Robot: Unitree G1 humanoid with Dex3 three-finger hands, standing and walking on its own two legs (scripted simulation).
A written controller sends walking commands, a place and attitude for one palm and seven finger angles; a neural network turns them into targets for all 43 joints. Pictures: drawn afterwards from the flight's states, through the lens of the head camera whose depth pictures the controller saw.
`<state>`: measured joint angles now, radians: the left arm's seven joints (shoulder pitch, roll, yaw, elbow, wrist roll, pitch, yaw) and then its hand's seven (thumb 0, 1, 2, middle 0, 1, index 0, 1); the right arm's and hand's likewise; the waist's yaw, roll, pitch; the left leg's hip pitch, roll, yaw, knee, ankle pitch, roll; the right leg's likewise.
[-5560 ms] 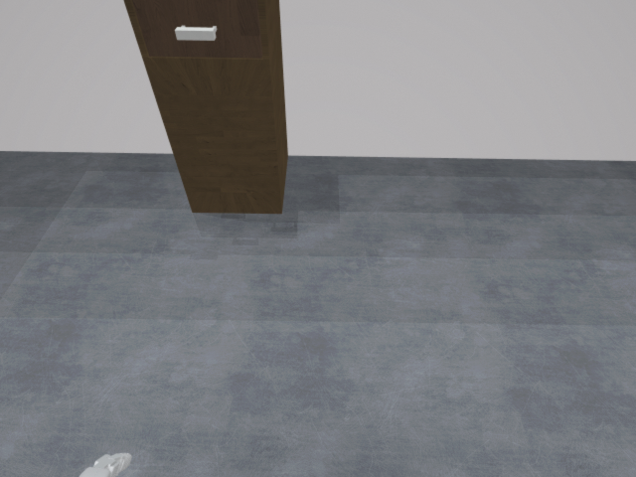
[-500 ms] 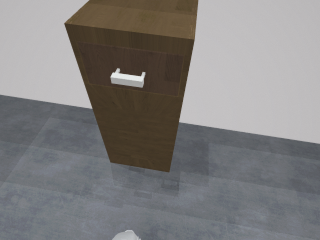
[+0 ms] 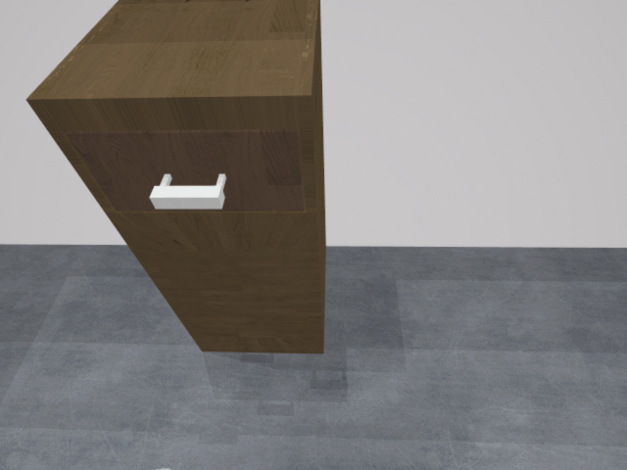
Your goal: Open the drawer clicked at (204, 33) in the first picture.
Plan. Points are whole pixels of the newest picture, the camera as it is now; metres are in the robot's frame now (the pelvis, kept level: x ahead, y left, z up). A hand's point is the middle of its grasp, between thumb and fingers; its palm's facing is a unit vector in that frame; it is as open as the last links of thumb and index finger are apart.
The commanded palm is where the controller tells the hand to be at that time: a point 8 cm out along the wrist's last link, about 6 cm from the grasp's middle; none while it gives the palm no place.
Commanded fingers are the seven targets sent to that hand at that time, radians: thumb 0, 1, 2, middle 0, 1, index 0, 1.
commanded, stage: come to a stop and stand still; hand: left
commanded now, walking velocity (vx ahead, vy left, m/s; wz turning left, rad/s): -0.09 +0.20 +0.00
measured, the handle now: (191, 188) +0.53 +0.23 +0.03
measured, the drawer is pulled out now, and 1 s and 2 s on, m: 0.00 0.00 0.00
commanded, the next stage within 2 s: look again from close up in 1.46 s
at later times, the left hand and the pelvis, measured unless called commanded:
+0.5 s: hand out of the picture -0.05 +0.20 -0.16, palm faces +0.13 -0.96 -0.25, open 7.4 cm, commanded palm none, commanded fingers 0.00 0.90 0.90 -0.20 -0.30 -0.20 -0.30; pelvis -0.05 +0.00 +0.01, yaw +2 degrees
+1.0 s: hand out of the picture +0.03 +0.17 -0.16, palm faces +0.07 -0.97 -0.24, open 7.3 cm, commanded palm none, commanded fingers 0.00 0.90 0.90 -0.20 -0.30 -0.20 -0.30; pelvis -0.01 -0.01 +0.01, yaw +4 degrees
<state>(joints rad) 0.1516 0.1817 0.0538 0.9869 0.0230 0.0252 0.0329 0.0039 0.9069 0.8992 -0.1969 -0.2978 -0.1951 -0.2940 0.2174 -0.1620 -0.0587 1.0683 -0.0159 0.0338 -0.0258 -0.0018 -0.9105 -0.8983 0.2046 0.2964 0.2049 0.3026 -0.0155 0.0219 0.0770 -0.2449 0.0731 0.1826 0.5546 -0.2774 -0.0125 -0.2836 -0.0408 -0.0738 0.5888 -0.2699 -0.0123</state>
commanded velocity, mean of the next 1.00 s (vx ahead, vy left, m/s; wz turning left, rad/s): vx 0.05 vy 0.00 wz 0.00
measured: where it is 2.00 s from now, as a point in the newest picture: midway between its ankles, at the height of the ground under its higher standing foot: outside the picture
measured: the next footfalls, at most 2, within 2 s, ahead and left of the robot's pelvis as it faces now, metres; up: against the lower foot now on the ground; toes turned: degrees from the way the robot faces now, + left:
left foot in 0.52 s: +0.00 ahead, +0.12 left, +0.00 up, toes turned +1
right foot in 0.88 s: +0.03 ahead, -0.10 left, +0.00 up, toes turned -2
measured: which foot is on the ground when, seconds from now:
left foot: down 0.00-0.00, up 0.02-0.50, down 0.52-1.00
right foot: down 0.00-0.52, up 0.54-0.86, down 0.88-1.00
